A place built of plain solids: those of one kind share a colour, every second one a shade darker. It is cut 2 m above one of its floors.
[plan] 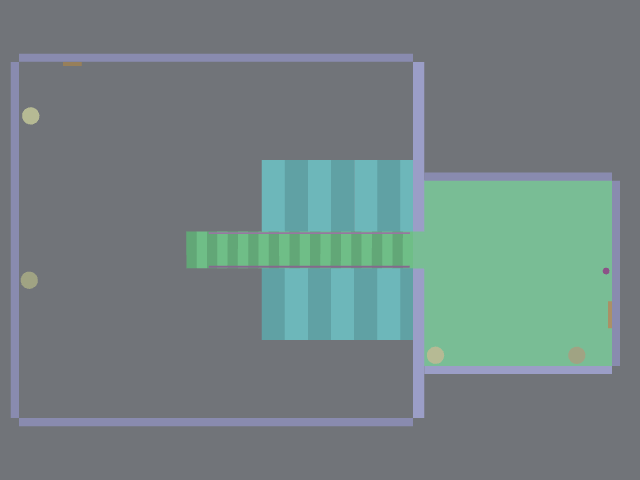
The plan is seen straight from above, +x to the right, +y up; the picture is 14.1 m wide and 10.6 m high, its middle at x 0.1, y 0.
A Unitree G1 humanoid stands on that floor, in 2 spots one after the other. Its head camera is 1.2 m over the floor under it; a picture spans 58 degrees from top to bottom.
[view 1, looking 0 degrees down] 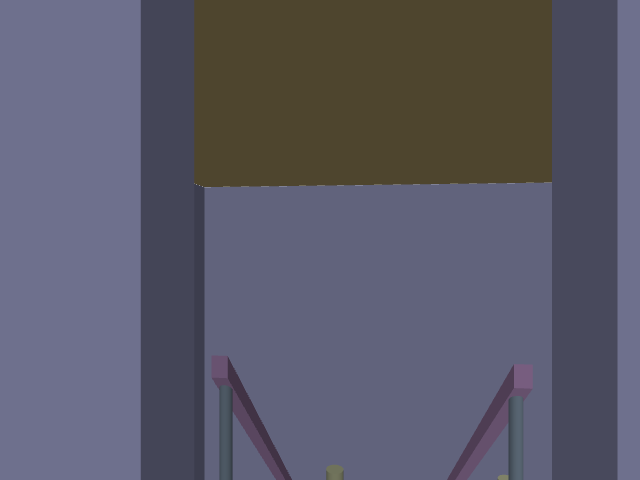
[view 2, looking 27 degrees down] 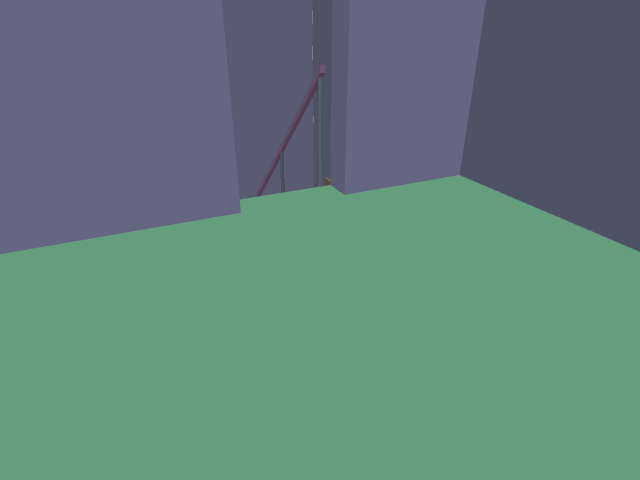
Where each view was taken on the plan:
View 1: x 3.15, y -0.22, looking -174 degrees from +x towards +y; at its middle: wall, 9.76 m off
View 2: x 5.15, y -1.30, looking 155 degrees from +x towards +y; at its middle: floor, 2.64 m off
